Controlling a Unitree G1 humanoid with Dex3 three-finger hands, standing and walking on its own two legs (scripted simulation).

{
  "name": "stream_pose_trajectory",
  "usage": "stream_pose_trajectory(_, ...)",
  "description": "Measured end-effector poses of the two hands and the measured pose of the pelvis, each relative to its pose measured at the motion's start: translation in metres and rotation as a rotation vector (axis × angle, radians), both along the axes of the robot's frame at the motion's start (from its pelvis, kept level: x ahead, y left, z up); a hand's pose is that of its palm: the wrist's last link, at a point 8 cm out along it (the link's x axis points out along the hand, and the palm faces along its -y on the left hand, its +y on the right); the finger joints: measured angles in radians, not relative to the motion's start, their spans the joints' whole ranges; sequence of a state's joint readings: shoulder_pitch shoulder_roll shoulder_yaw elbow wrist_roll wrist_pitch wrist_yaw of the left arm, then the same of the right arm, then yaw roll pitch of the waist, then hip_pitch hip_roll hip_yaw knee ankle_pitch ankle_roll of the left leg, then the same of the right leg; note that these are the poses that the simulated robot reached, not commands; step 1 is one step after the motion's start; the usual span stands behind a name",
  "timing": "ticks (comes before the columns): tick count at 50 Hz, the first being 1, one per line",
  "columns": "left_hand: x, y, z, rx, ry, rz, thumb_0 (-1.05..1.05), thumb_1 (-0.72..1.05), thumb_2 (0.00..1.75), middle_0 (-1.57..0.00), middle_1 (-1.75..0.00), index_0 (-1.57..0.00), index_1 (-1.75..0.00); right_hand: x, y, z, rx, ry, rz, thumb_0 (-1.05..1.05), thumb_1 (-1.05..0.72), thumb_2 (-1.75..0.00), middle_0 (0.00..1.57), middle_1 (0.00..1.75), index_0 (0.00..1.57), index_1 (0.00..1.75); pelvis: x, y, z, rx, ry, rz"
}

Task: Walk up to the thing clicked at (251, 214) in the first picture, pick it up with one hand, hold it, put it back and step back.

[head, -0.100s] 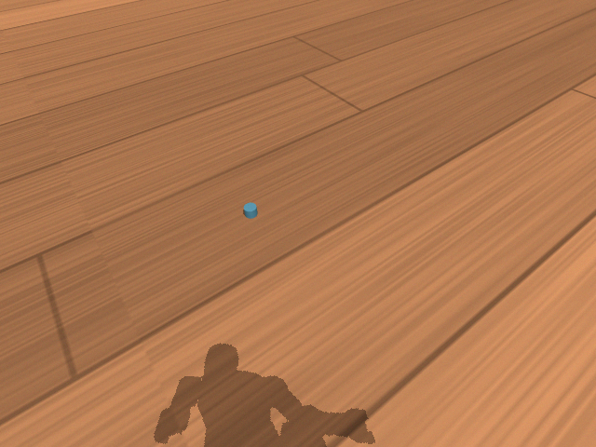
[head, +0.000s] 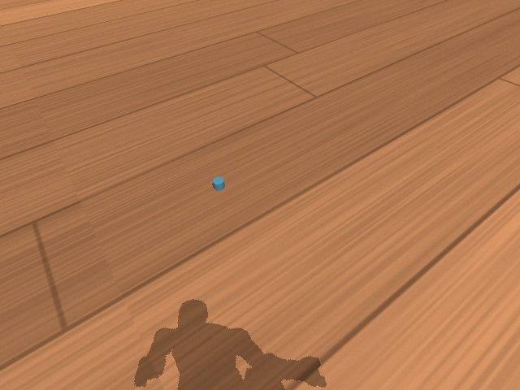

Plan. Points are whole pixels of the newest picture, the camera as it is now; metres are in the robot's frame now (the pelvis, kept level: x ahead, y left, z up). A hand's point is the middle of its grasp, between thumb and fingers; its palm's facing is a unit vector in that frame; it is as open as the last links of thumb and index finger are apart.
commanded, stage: stand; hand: left
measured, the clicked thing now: (218, 183) +1.27 +0.28 -0.76
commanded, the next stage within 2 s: walk up in 1.02 s
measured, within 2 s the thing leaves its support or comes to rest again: neither
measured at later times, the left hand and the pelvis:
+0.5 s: hand out of the picture +0.08 +0.25 -0.16, palm faces -0.03 -0.94 -0.34, open 7.4 cm; pelvis +0.01 +0.00 +0.00, yaw +0 degrees
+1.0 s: hand out of the picture +0.08 +0.26 -0.16, palm faces -0.02 -0.94 -0.34, open 7.4 cm; pelvis +0.01 +0.00 +0.00, yaw +0 degrees
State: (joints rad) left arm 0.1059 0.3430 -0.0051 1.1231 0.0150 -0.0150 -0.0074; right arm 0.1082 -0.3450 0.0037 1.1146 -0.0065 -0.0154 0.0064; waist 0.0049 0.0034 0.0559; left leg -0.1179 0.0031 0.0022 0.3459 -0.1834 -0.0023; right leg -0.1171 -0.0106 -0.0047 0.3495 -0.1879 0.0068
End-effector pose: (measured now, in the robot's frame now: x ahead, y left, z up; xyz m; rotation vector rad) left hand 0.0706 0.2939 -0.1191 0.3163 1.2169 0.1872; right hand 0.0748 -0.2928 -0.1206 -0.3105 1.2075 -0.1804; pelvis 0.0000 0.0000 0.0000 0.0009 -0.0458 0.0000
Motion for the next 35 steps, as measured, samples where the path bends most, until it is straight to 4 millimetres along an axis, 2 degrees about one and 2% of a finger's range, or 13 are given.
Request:
stream_pose_trajectory(17,-0.002,0.003,0.000,0.003,0.020,0.008,0.00,0.91,0.90,-0.20,-0.30,-0.20,-0.30,0.002,0.000,-0.001,-0.002,0.020,0.001,0.01,-0.91,-0.89,0.20,0.30,0.21,0.30,0.006,0.001,0.001,0.000,0.006,0.004)
stream_pose_trajectory(35,0.007,0.003,0.001,0.002,0.007,0.005,0.00,0.91,0.90,-0.20,-0.30,-0.20,-0.30,0.011,0.001,0.001,-0.006,0.008,0.004,0.01,-0.91,-0.89,0.20,0.30,0.21,0.30,0.010,0.003,0.001,-0.001,0.007,0.005)
